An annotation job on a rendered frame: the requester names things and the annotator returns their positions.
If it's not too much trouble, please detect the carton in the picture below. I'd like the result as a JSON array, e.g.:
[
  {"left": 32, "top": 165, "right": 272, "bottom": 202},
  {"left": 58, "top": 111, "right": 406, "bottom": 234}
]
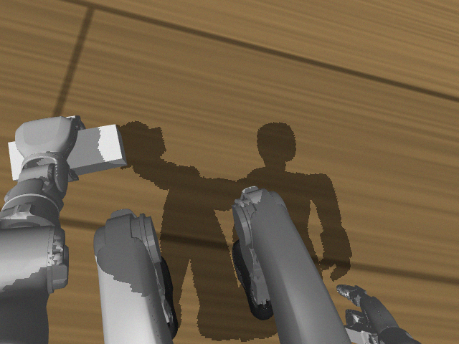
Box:
[{"left": 8, "top": 124, "right": 127, "bottom": 182}]

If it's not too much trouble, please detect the left robot foot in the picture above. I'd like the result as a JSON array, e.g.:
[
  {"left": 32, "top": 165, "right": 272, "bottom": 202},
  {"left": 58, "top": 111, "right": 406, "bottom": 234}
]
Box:
[{"left": 160, "top": 256, "right": 179, "bottom": 340}]

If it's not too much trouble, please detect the left robot arm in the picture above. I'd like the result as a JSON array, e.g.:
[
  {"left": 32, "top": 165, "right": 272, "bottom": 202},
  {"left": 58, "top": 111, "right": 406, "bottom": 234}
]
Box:
[{"left": 0, "top": 153, "right": 69, "bottom": 344}]

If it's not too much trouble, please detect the left robot hand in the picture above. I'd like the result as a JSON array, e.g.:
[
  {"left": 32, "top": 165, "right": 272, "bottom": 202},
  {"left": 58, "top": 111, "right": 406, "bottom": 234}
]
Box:
[{"left": 15, "top": 115, "right": 86, "bottom": 182}]

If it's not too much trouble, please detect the right robot foot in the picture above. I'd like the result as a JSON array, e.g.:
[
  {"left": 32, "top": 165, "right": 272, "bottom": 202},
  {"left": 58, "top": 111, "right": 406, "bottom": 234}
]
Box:
[{"left": 232, "top": 240, "right": 273, "bottom": 320}]

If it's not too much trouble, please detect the right robot hand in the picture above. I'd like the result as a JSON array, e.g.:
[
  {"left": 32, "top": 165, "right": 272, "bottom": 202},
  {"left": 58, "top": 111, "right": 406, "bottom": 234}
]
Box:
[{"left": 336, "top": 285, "right": 399, "bottom": 344}]

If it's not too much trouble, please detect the right robot arm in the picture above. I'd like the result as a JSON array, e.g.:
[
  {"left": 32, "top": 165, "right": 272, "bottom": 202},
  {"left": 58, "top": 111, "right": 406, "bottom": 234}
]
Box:
[{"left": 378, "top": 327, "right": 422, "bottom": 344}]

